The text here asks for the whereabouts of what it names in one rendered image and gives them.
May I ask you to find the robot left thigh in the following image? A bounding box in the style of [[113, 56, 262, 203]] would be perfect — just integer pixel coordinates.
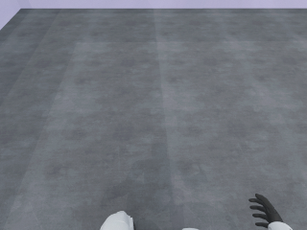
[[100, 212, 134, 230]]

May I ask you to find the robot right hand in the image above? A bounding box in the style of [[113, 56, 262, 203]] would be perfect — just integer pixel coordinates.
[[248, 194, 284, 228]]

